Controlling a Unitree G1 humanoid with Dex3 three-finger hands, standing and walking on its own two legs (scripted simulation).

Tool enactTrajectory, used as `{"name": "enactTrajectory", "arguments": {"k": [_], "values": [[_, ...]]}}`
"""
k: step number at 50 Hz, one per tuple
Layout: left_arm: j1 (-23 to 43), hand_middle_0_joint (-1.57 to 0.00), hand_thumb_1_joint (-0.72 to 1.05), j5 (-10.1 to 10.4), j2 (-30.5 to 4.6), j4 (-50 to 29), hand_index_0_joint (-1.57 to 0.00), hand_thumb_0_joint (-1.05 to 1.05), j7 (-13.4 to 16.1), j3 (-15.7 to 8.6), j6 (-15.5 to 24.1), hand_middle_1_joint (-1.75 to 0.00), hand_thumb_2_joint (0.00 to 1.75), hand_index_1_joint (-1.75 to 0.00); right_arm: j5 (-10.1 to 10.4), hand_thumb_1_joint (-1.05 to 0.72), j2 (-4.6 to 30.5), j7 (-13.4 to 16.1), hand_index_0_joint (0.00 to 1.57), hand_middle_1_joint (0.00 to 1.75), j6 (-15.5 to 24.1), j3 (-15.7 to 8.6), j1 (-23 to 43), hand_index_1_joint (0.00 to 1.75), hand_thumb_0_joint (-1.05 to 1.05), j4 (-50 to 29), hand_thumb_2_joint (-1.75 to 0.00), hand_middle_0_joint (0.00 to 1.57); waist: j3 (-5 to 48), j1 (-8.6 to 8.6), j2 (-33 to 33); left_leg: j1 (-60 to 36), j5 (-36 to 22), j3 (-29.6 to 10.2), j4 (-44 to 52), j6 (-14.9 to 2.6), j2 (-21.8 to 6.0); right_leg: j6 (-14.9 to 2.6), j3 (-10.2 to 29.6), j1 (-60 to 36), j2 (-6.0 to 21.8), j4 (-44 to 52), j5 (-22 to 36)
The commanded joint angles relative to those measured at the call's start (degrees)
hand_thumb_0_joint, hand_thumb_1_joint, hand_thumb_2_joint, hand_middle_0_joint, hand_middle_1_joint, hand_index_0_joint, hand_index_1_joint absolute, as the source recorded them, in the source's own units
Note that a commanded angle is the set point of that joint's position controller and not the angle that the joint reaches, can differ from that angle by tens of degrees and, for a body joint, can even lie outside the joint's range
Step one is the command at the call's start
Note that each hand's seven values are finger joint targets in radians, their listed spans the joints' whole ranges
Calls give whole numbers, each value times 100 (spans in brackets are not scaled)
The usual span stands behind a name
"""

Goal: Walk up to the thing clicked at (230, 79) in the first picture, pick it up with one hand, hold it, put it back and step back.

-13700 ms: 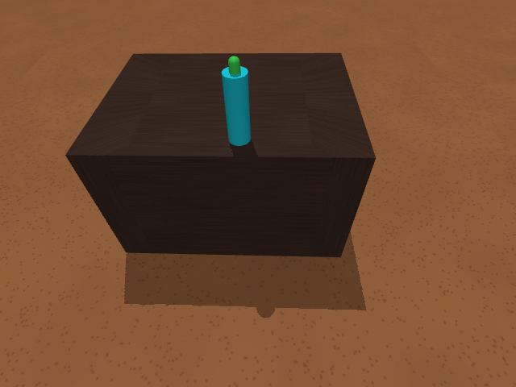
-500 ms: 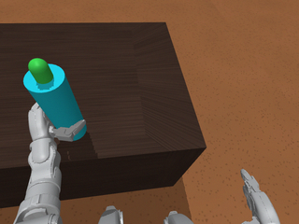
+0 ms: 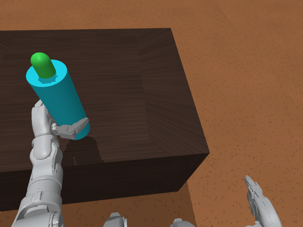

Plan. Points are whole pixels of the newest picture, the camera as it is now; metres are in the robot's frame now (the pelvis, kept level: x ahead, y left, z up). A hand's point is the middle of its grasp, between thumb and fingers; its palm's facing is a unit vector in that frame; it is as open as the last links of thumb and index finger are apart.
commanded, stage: lift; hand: left
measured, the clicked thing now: (62, 101) +0.42 +0.21 +0.10
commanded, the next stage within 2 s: hold in 1.48 s
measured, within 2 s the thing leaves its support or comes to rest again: neither
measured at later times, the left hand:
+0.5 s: hand (65, 103) +0.41 +0.20 +0.11, palm faces +0.21 -0.98 +0.00, open 10.4 cm
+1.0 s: hand (67, 98) +0.38 +0.17 +0.16, palm faces +0.21 -0.98 +0.02, open 10.4 cm
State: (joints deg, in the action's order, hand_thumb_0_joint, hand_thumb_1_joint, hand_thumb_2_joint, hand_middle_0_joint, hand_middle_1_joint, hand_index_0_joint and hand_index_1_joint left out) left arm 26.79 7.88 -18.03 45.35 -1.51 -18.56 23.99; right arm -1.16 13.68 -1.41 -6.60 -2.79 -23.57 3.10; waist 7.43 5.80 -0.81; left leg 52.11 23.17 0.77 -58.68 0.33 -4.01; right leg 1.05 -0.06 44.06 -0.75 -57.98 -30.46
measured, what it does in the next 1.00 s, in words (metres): stands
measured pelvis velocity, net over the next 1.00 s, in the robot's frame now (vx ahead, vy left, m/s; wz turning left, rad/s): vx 0.01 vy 0.00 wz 0.00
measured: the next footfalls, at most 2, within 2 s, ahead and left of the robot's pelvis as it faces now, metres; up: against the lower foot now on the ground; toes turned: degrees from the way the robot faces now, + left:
none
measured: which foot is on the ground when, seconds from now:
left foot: down 0.00-1.00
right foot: down 0.00-1.00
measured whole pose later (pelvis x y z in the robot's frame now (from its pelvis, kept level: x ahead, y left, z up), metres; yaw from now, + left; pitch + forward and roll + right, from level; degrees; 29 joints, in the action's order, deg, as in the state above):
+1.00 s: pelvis +0.01 +0.00 +0.04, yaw +0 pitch +5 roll +0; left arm 15.4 9.7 -10.6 15.8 4.2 -10.8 1.4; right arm 1.7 12.6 3.7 -2.8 -5.2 -18.7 21.1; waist 5.2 1.1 1.3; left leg 30.2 18.1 2.4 -43.0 0.6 -2.9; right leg 0.9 1.0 23.3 0.3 -43.3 -25.4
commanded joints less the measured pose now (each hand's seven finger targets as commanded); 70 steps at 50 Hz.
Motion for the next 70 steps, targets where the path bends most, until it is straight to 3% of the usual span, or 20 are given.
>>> {"name": "enactTrajectory", "arguments": {"k": [1, 3, 8, 10, 12, 14, 17, 25, 28, 30, 32, 35, 44, 46, 48, 57, 59, 67, 68, 70], "values": [[2098, -131, 21, 63, -1161, -1293, -133, 0, -28, -157, 362, -144, 134, -145, 8, 55, 805, 94, 5, 5, 327, -438, -16, 5, 0, -953, -5, 5, 2248, -13, 450, -2361, -1544, -107, 600, -157, 158, -42, 0, -305, -76, 864, 2101], [2071, -135, 28, 63, -1139, -1294, -139, 0, -30, -137, 332, -148, 134, -146, 8, 56, 983, 115, 5, 5, 308, -645, -50, 5, 0, -904, -4, 5, 2364, 3, 492, -2487, -1700, -122, 616, -164, 149, -54, -27, -327, -92, 860, 2229], [1948, -138, 28, 82, -940, -1570, -142, 0, 29, -30, 202, -150, 136, -149, 31, 56, 798, 102, 5, 5, 301, -537, -76, 5, 0, -758, -4, 5, 2224, -97, 554, -2576, -1770, -89, 741, -144, 163, -57, -64, -455, -101, 975, 2259], [1829, -137, 27, 65, -995, -1675, -142, 0, 97, -92, 133, -150, 137, -149, 49, 56, 939, 128, 5, 5, 298, -692, -20, 5, 0, -754, -4, 5, 2171, -128, 398, -2584, -1731, -87, 825, -149, 157, -57, -68, -537, -102, 1029, 2231], [1855, -137, 27, 76, -835, -1964, -141, 0, 138, 57, 87, -150, 137, -149, 51, 56, 735, 114, 5, 5, 307, -511, 48, 5, 0, -690, -4, 5, 2165, -202, 704, -2684, -1681, -83, 901, -103, 170, -88, -79, -617, -90, 1049, 2116], [1781, -137, 25, 71, -853, -2122, -142, 0, 201, 85, -11, -150, 135, -149, 86, 55, 911, 173, 5, 5, 312, -734, 135, 5, 0, -651, -5, 5, 2146, -172, 615, -2829, -1606, -94, 1015, -93, 142, -95, -95, -615, -107, 1112, 2019], [1484, -136, 24, 82, -736, -2438, -140, 0, 232, 146, -178, -149, 135, -148, 103, 56, 733, 204, 5, 5, 311, -560, 60, 5, 0, -539, -5, 5, 2155, -279, 518, -2892, -1796, -94, 1089, -95, 156, -86, -112, -873, -108, 1181, 2192], [1274, -127, 17, 153, -470, -3213, -132, 0, 397, 397, -841, -143, 132, -143, 185, 56, 919, 397, 5, 5, 357, -757, 249, 5, 0, -296, -4, 5, 1799, -243, 250, -3153, -1857, 16, 1375, -113, 180, -42, -50, -1185, -84, 1520, 2362], [1082, -127, 16, 155, -440, -3343, -131, 0, 413, 390, -1053, -143, 132, -142, 235, 56, 731, 415, 5, 5, 382, -603, 239, 5, 0, -37, -4, 5, 1562, -362, 259, -3161, -1874, 45, 1489, -100, 201, -50, -59, -1292, -63, 1613, 2349], [1109, -127, 16, 174, -394, -3457, -131, 0, 433, 409, -1190, -142, 131, -141, 235, 56, 987, 461, 5, 5, 412, -869, 406, 5, 0, -43, -4, 5, 1515, -313, 161, -3286, -1897, 40, 1593, -90, 177, -52, -92, -1386, -88, 1660, 2339], [1044, -125, 17, 172, -196, -3596, -129, 0, 419, 542, -1310, -142, 131, -141, 241, 56, 675, 433, 5, 5, 446, -579, 179, 5, 0, 149, -4, 5, 1411, -361, 154, -3283, -1934, 41, 1621, -98, 191, -42, -89, -1437, -67, 1720, 2385], [1042, -127, 14, 172, -314, -3837, -131, 0, 445, 494, -1441, -143, 131, -142, 277, 56, 822, 488, 5, 5, 517, -708, 440, 5, 0, 192, -4, 5, 1394, -375, 222, -3431, -1889, 82, 1718, -87, 198, -50, -71, -1540, -49, 1821, 2334], [907, -126, 13, 188, -96, -4302, -130, 0, 554, 595, -1779, -142, 131, -142, 259, 56, 602, 540, 5, 5, 669, -523, 670, 5, 0, 787, -4, 5, 1227, -486, 212, -3604, -2018, 111, 1917, -82, 200, -46, -79, -1844, -25, 2035, 2423], [881, -127, 16, 200, -150, -4319, -130, 0, 568, 505, -1834, -142, 131, -141, 252, 56, 788, 583, 5, 5, 722, -665, 866, 5, 0, 737, -4, 5, 1245, -437, 14, -3661, -1937, 115, 1964, -92, 200, -23, -78, -1927, -13, 2115, 2390], [859, -128, 17, 195, -29, -4401, -132, 0, 565, 576, -1870, -144, 132, -143, 256, 56, 521, 562, 5, 5, 751, -437, 909, 5, 0, 812, -4, 5, 1258, -490, 117, -3692, -1920, 128, 2011, -83, 216, -28, -66, -2008, 4, 2175, 2382], [827, -128, 16, 242, -198, -4807, -132, 0, 546, 417, -2209, -143, 130, -142, 277, 55, 657, 660, 5, 5, 922, -518, 1030, 5, 0, 1299, -4, 5, 1033, -464, -14, -3852, -1717, 188, 2208, -116, 287, 19, -21, -2148, 101, 2477, 2330], [765, -128, 16, 236, 31, -4783, -132, 0, 517, 595, -2262, -144, 131, -143, 293, 56, 393, 626, 5, 5, 991, -268, 1228, 5, 0, 1169, -4, 5, 806, -508, -7, -3772, -1593, 198, 2288, -110, 288, 4, -38, -2133, 90, 2535, 2170], [859, -128, 15, 243, -226, -5342, -132, 0, 555, 406, -2428, -143, 131, -142, 281, 55, 530, 684, 5, 5, 1146, -375, 1269, 5, 0, 1590, -4, 5, 781, -546, 57, -3999, -1488, 172, 2502, -100, 297, -16, -75, -2220, 86, 2711, 2002], [613, -127, 16, 239, 9, -4810, -131, 0, 525, 554, -2515, -142, 130, -141, 291, 55, 429, 683, 5, 5, 1154, -309, 1284, 5, 0, 1582, -4, 5, 739, -489, 1, -4000, -1509, 197, 2494, -122, 316, 4, -41, -2277, 111, 2778, 2064], [570, -127, 17, 248, 11, -5072, -131, 0, 521, 529, -2559, -142, 131, -142, 283, 56, 500, 687, 5, 5, 1206, -325, 1364, 5, 0, 1623, -4, 5, 732, -521, -48, -4069, -1494, 164, 2577, -111, 292, -6, -84, -2290, 83, 2796, 2005]]}}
